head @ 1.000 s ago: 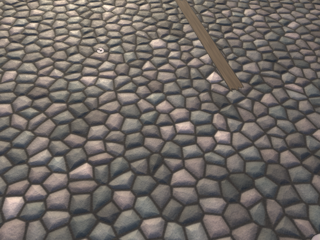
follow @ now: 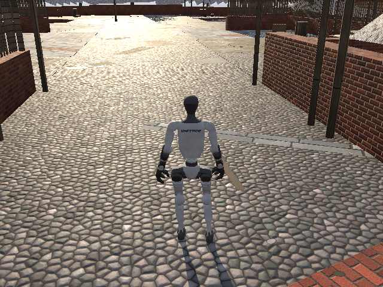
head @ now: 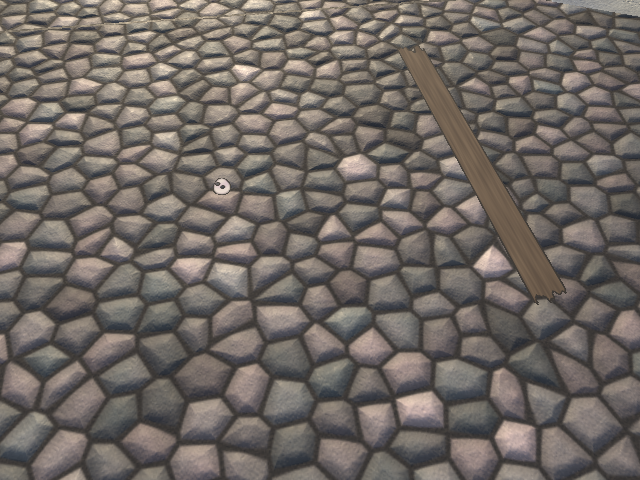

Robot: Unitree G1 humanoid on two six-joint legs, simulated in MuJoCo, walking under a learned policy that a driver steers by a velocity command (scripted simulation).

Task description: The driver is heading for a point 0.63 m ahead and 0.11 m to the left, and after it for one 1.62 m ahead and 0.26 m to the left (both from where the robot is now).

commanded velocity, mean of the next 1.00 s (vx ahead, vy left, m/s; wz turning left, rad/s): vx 0.05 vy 0.00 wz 0.00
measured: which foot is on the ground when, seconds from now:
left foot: down 0.00-1.00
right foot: up 0.00-0.02, down 0.04-1.00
